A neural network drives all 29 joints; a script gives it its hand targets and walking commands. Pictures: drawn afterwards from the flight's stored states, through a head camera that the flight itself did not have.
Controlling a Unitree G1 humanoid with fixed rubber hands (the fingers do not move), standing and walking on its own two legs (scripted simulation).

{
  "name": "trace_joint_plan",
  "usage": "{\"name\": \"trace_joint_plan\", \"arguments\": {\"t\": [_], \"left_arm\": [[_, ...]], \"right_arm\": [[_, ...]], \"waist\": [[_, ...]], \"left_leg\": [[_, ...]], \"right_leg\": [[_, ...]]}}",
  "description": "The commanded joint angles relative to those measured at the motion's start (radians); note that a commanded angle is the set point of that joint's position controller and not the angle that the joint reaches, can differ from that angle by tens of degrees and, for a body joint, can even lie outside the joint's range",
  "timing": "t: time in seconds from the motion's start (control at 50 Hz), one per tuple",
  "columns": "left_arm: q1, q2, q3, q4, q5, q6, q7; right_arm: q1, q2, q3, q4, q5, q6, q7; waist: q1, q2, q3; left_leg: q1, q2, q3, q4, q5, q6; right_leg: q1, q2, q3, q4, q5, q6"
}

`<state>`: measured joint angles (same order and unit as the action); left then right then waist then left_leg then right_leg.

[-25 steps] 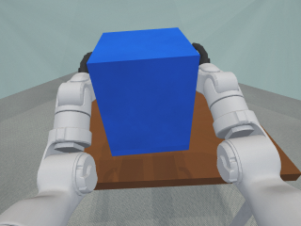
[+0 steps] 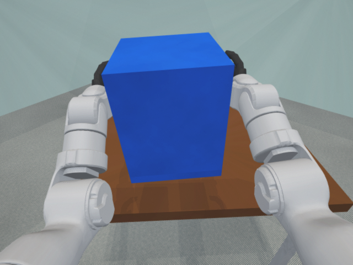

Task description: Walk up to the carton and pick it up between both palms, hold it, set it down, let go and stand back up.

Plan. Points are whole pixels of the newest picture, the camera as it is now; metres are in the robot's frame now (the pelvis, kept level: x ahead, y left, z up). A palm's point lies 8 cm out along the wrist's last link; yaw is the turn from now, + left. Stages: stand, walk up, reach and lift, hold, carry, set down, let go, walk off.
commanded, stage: hold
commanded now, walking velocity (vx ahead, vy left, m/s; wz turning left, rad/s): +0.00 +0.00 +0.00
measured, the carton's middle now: (170, 106) +0.39 -0.01 +0.24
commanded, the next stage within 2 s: set down in 0.04 s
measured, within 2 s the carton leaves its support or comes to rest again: neither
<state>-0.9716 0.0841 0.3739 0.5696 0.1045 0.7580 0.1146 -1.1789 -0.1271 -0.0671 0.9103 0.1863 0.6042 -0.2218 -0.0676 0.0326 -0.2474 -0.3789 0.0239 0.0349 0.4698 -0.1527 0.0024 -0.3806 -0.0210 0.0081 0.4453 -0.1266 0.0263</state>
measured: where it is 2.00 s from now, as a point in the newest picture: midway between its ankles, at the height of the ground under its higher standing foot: outside the picture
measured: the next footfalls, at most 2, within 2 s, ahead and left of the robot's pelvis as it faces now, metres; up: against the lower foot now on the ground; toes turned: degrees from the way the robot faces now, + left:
none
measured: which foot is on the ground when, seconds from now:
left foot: down 0.00-1.00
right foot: down 0.00-1.00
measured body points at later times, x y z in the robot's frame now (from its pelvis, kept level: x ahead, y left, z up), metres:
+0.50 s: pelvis +0.00 +0.00 +0.00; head -0.06 +0.00 +0.45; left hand +0.43 +0.14 +0.28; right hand +0.42 -0.16 +0.28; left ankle +0.05 +0.12 -0.74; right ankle +0.06 -0.13 -0.74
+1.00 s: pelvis +0.04 +0.01 +0.01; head -0.01 +0.03 +0.45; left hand +0.47 +0.17 +0.24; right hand +0.46 -0.13 +0.24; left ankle +0.05 +0.12 -0.74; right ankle +0.06 -0.13 -0.74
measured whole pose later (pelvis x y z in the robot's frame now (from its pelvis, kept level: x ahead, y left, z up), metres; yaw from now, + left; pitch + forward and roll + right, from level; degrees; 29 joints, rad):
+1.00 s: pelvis +0.04 +0.01 +0.01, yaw +0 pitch -1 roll -1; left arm -0.96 0.10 0.38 0.76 0.17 0.44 0.06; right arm -1.05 -0.05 -0.18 0.97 0.19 0.26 -0.23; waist -0.07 -0.02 -0.12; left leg -0.22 0.02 0.03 0.47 -0.23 0.00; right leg -0.20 -0.02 0.01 0.39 -0.18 0.03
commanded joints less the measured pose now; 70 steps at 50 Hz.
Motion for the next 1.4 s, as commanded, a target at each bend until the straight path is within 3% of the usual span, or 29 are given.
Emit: {"name": "trace_joint_plan", "arguments": {"t": [0.0, 0.02, 0.04, 0.1, 0.14, 0.18, 0.24, 0.3, 0.42, 0.5, 0.56, 0.62, 0.64, 0.66, 0.72, 0.9, 0.96, 0.98, 1.0, 1.12, 1.14, 1.16, 1.2, 1.22, 1.24, 1.26, 1.28, 1.3, 1.38], "left_arm": [[-1.005, -0.624, -0.341, -0.198, -0.156, -0.089, -0.167], [-1.027, -0.628, -0.361, -0.245, -0.165, -0.095, -0.164], [-0.977, -0.633, -0.449, -0.208, -0.207, -0.065, -0.147], [-1.044, -0.633, -0.436, -0.211, -0.208, -0.083, -0.138], [-1.034, -0.628, -0.394, -0.145, -0.2, -0.091, -0.141], [-1.058, -0.604, -0.334, -0.06, -0.153, -0.125, -0.144], [-1.087, -0.551, -0.253, -0.002, -0.091, -0.173, -0.169], [-0.978, -0.464, -0.127, 0.174, 0.014, -0.235, -0.202], [-0.895, -0.4, -0.065, 0.257, 0.074, -0.31, -0.223], [-0.969, -0.455, -0.149, 0.153, 0.034, -0.361, -0.205], [-0.89, -0.502, -0.198, 0.148, 0.015, -0.375, -0.193], [-0.874, -0.568, -0.293, 0.092, -0.031, -0.386, -0.183], [-0.905, -0.593, -0.34, 0.044, -0.05, -0.397, -0.178], [-0.909, -0.598, -0.365, 0.012, -0.058, -0.402, -0.171], [-0.893, -0.609, -0.407, -0.001, -0.081, -0.4, -0.169], [-0.794, -0.596, -0.418, -0.023, -0.07, -0.39, -0.196], [-0.769, -0.591, -0.379, 0.041, -0.038, -0.387, -0.209], [-0.757, -0.612, -0.385, 0.035, -0.036, -0.387, -0.209], [-0.746, -0.591, -0.384, 0.024, -0.035, -0.387, -0.211], [-0.862, -0.627, -0.448, 0.009, -0.085, -0.43, -0.215], [-0.837, -0.63, -0.447, 0.013, -0.08, -0.433, -0.211], [-0.878, -0.637, -0.453, 0.031, -0.086, -0.446, -0.211], [-0.83, -0.625, -0.432, 0.091, -0.075, -0.45, -0.218], [-0.842, -0.625, -0.424, 0.113, -0.077, -0.453, -0.219], [-0.838, -0.603, -0.409, 0.105, -0.077, -0.458, -0.221], [-0.859, -0.6, -0.426, 0.109, -0.077, -0.466, -0.222], [-0.853, -0.593, -0.415, 0.122, -0.081, -0.475, -0.224], [-0.854, -0.569, -0.41, 0.117, -0.077, -0.486, -0.225], [-0.849, -0.523, -0.351, 0.192, -0.036, -0.491, -0.239]], "right_arm": [[-0.776, 0.797, 0.225, -0.352, 0.318, -0.013, 0.113], [-0.811, 0.818, 0.249, -0.398, 0.329, -0.022, 0.11], [-0.839, 0.759, 0.258, -0.39, 0.361, -0.02, 0.113], [-0.87, 0.782, 0.23, -0.365, 0.349, -0.035, 0.112], [-0.904, 0.767, 0.194, -0.341, 0.331, -0.044, 0.119], [-0.898, 0.751, 0.116, -0.24, 0.252, -0.086, 0.131], [-0.846, 0.735, 0.03, -0.108, 0.159, -0.139, 0.148], [-0.755, 0.71, -0.073, 0.007, 0.036, -0.191, 0.173], [-0.75, 0.652, -0.085, -0.018, -0.047, -0.274, 0.172], [-0.795, 0.693, -0.022, -0.12, -0.051, -0.328, 0.164], [-0.82, 0.707, 0.055, -0.231, -0.029, -0.368, 0.147], [-0.85, 0.686, 0.112, -0.347, 0.012, -0.398, 0.131], [-0.848, 0.7, 0.13, -0.343, 0.019, -0.403, 0.124], [-0.831, 0.713, 0.159, -0.347, 0.038, -0.411, 0.12], [-0.78, 0.705, 0.16, -0.328, 0.042, -0.403, 0.106], [-0.609, 0.672, 0.146, -0.236, 0.044, -0.378, 0.091], [-0.618, 0.657, 0.104, -0.226, 0.017, -0.384, 0.095], [-0.617, 0.66, 0.092, -0.215, 0.016, -0.387, 0.097], [-0.592, 0.653, 0.112, -0.204, 0.025, -0.382, 0.097], [-0.645, 0.652, 0.053, -0.237, -0.017, -0.418, 0.1], [-0.64, 0.659, 0.06, -0.249, -0.016, -0.423, 0.103], [-0.639, 0.661, 0.043, -0.235, -0.031, -0.426, 0.101], [-0.638, 0.672, 0.025, -0.237, -0.058, -0.429, 0.104], [-0.648, 0.654, -0.01, -0.211, -0.067, -0.428, 0.105], [-0.673, 0.675, 0.014, -0.265, -0.065, -0.435, 0.101], [-0.643, 0.674, 0.013, -0.222, -0.085, -0.429, 0.098], [-0.667, 0.688, 0.009, -0.25, -0.089, -0.431, 0.101], [-0.63, 0.697, 0.017, -0.201, -0.096, -0.423, 0.102], [-0.597, 0.683, -0.037, -0.138, -0.127, -0.414, 0.105]], "waist": [[0.027, 0.022, -0.465], [0.029, 0.014, -0.522], [-0.004, -0.03, -0.536], [-0.003, 0.01, -0.491], [0.019, -0.016, -0.467], [0.013, 0.009, -0.359], [0.004, -0.015, -0.257], [0.002, -0.07, -0.11], [0.013, -0.121, -0.137], [-0.001, -0.107, -0.254], [0.019, -0.08, -0.357], [-0.005, -0.055, -0.453], [-0.027, -0.031, -0.466], [-0.018, -0.008, -0.49], [-0.054, 0.002, -0.441], [-0.09, -0.004, -0.293], [-0.099, 0.001, -0.24], [-0.095, 0.033, -0.232], [-0.098, 0.018, -0.202], [-0.152, 0.055, -0.299], [-0.138, 0.055, -0.311], [-0.159, 0.038, -0.31], [-0.144, 0.022, -0.286], [-0.161, 0.035, -0.271], [-0.14, 0.002, -0.3], [-0.168, -0.002, -0.287], [-0.15, -0.01, -0.299], [-0.161, -0.034, -0.262], [-0.159, -0.018, -0.19]], "left_leg": [[0.158, -0.064, -0.087, -0.132, -0.014, -0.007], [0.182, -0.06, -0.087, -0.116, 0.032, -0.01], [0.272, -0.053, -0.084, -0.134, 0.048, -0.017], [0.26, -0.06, -0.079, -0.136, 0.041, -0.03], [0.226, -0.056, -0.073, -0.151, -0.032, -0.019], [0.17, -0.047, -0.068, -0.179, -0.137, -0.018], [0.146, -0.045, -0.056, -0.207, -0.227, -0.003], [0.114, -0.059, -0.028, -0.219, -0.298, 0.018], [0.175, -0.057, -0.006, -0.229, -0.249, 0.038], [0.258, -0.064, -0.003, -0.207, -0.14, 0.019], [0.339, -0.063, 0.004, -0.176, 0.016, 0.007], [0.44, -0.057, -0.012, -0.132, 0.131, -0.02], [0.465, -0.058, -0.016, -0.116, 0.173, -0.032], [0.479, -0.056, -0.017, -0.097, 0.223, -0.038], [0.487, -0.059, -0.025, -0.084, 0.233, -0.051], [0.504, -0.066, -0.032, -0.081, 0.342, -0.071], [0.48, -0.064, -0.03, -0.092, 0.288, -0.068], [0.485, -0.067, -0.029, -0.093, 0.311, -0.072], [0.488, -0.065, -0.031, -0.089, 0.341, -0.074], [0.499, -0.065, -0.042, -0.073, 0.308, -0.086], [0.506, -0.061, -0.036, -0.074, 0.333, -0.087], [0.493, -0.061, -0.041, -0.074, 0.305, -0.091], [0.444, -0.068, -0.026, -0.1, 0.213, -0.065], [0.45, -0.066, -0.029, -0.104, 0.198, -0.069], [0.434, -0.069, -0.022, -0.103, 0.207, -0.061], [0.43, -0.069, -0.02, -0.107, 0.194, -0.062], [0.41, -0.073, -0.017, -0.112, 0.179, -0.05], [0.395, -0.073, -0.016, -0.123, 0.163, -0.047], [0.372, -0.073, -0.005, -0.145, 0.107, -0.036]], "right_leg": [[0.396, 0.108, 0.015, -0.127, 0.046, 0.005], [0.409, 0.108, 0.013, -0.121, 0.085, 0.009], [0.434, 0.125, -0.005, -0.138, 0.133, -0.006], [0.398, 0.123, -0.01, -0.138, 0.104, -0.007], [0.379, 0.116, 0.002, -0.154, 0.041, -0.012], [0.353, 0.108, -0.015, -0.157, -0.041, -0.012], [0.362, 0.098, -0.023, -0.172, -0.122, -0.023], [0.343, 0.088, -0.03, -0.173, -0.238, -0.016], [0.38, 0.091, -0.044, -0.177, -0.196, 0.006], [0.411, 0.083, -0.05, -0.169, -0.112, 0.016], [0.456, 0.079, -0.053, -0.166, 0.039, 0.016], [0.457, 0.088, -0.068, -0.163, 0.135, 0.01], [0.445, 0.091, -0.073, -0.157, 0.174, 0.01], [0.463, 0.091, -0.069, -0.15, 0.224, 0.006], [0.438, 0.092, -0.067, -0.157, 0.24, 0.005], [0.468, 0.1, -0.063, -0.167, 0.347, 0.007], [0.452, 0.097, -0.062, -0.178, 0.299, 0.006], [0.436, 0.1, -0.067, -0.178, 0.3, 0.006], [0.453, 0.1, -0.069, -0.175, 0.324, 0.006], [0.385, 0.103, -0.074, -0.18, 0.292, -0.001], [0.393, 0.106, -0.076, -0.179, 0.307, -0.002], [0.392, 0.104, -0.079, -0.179, 0.292, 0.001], [0.407, 0.091, -0.069, -0.181, 0.268, 0.009], [0.396, 0.092, -0.071, -0.188, 0.249, 0.006], [0.435, 0.088, -0.06, -0.176, 0.295, 0.01], [0.43, 0.087, -0.064, -0.169, 0.304, 0.014], [0.444, 0.082, -0.055, -0.169, 0.309, 0.02], [0.463, 0.079, -0.048, -0.16, 0.321, 0.019], [0.444, 0.07, -0.049, -0.171, 0.251, 0.022]]}}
